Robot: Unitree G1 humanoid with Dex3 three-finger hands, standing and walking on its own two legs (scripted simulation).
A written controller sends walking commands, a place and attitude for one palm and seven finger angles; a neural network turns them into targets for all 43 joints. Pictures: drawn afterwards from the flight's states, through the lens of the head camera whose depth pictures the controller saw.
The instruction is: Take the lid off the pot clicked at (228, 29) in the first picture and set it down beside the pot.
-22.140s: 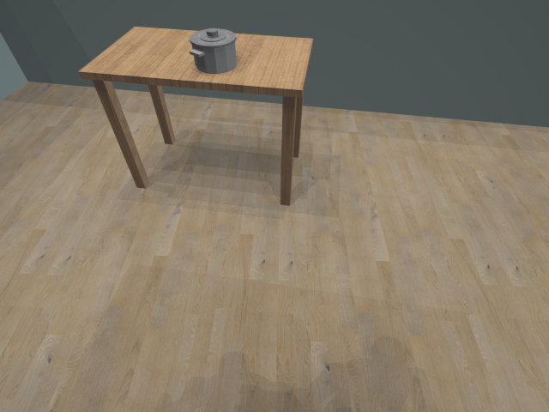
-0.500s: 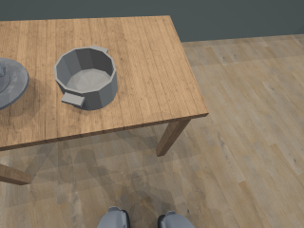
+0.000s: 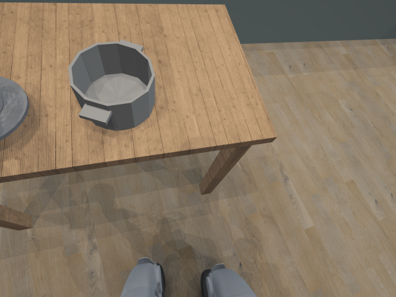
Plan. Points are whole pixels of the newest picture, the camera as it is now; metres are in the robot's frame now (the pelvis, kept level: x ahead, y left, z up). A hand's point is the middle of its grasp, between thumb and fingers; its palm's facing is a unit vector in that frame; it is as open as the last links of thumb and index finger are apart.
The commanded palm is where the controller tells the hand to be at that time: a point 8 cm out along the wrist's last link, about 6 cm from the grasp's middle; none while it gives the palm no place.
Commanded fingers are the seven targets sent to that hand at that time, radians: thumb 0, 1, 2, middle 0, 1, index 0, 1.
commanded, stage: lower the lid onto the table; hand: left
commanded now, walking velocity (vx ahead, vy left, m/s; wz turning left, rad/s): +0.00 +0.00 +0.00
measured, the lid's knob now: out of the picture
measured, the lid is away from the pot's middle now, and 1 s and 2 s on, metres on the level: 0.26 0.25 0.25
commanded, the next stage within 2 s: open the fingers wide in 0.40 s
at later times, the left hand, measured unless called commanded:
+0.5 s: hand out of the picture +0.48 +0.37 +0.01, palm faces -0.44 -0.13 -0.89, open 6.9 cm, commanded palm +0.51 +0.34 +0.06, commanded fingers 0.00 0.77 0.75 -0.88 -1.08 -0.90 -1.06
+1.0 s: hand out of the picture +0.44 +0.37 +0.01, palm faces -0.47 -0.14 -0.87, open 7.2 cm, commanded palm +0.51 +0.35 +0.06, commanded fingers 0.00 0.30 0.62 -0.52 -0.98 -0.52 -0.98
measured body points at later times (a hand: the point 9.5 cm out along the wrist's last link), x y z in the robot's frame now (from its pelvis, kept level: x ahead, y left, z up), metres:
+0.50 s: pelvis -0.01 +0.02 -0.01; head +0.14 +0.07 +0.41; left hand +0.50 +0.37 +0.07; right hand -0.04 -0.26 -0.10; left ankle +0.04 +0.05 -0.68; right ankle +0.00 -0.17 -0.68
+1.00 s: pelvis -0.02 +0.01 -0.01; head +0.12 +0.07 +0.42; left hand +0.46 +0.38 +0.06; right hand -0.02 -0.27 -0.10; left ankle +0.04 +0.05 -0.68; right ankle +0.00 -0.17 -0.68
